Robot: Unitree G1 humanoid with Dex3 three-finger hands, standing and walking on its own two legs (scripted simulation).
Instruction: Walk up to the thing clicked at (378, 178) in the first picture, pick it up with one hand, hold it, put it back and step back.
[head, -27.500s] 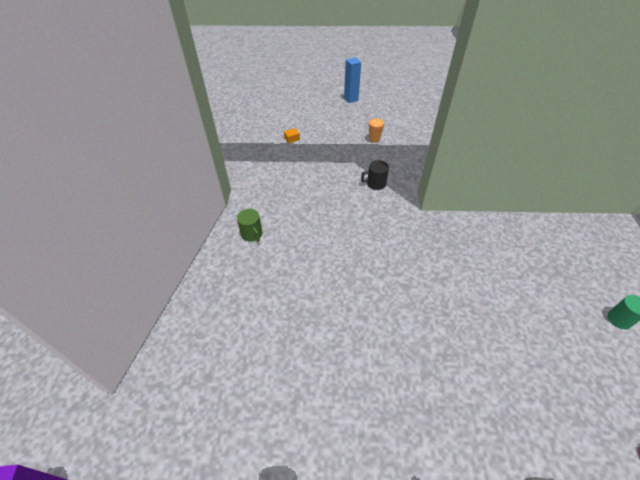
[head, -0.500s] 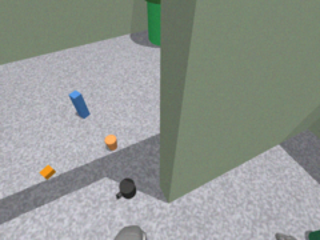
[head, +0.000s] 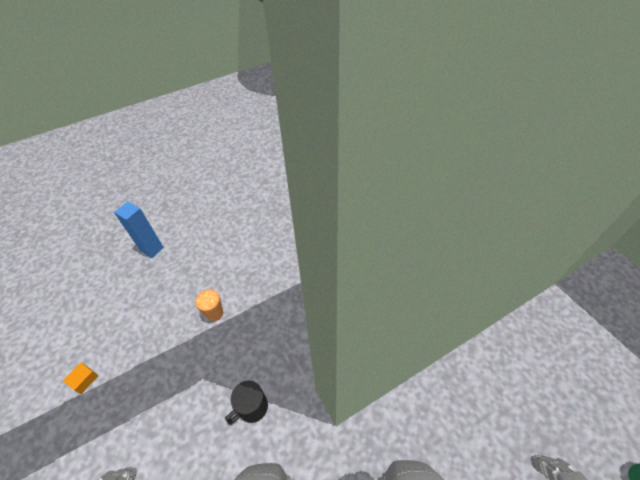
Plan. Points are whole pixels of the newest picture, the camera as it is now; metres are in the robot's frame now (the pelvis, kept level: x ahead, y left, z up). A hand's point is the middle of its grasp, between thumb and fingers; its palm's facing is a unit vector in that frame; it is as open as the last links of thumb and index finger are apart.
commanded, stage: walk up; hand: left
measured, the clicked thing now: (245, 406) +0.37 +0.26 -0.70
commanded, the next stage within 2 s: stand in 1.02 s
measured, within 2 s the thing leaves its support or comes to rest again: neither
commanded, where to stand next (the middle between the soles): +0.06 +0.00 m, yaw +1 degrees
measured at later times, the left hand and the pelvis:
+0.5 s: hand out of the picture +0.10 +0.25 -0.13, palm faces +0.01 -0.95 -0.32, open 7.4 cm; pelvis +0.01 +0.00 +0.02, yaw +1 degrees
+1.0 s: hand out of the picture +0.08 +0.25 -0.13, palm faces +0.03 -0.95 -0.32, open 7.4 cm; pelvis +0.02 +0.00 +0.03, yaw +1 degrees
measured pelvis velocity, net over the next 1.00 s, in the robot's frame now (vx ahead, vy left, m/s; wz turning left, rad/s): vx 0.02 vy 0.00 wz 0.02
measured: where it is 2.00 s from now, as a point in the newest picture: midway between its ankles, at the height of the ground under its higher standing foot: outside the picture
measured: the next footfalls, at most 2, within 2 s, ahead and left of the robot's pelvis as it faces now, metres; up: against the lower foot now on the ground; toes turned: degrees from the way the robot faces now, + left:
none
